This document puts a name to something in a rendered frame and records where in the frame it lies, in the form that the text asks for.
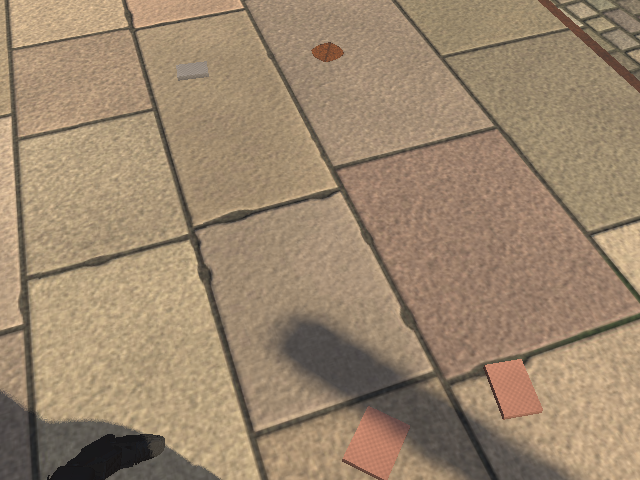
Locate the robot left hand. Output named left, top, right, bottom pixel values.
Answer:
left=47, top=434, right=165, bottom=480

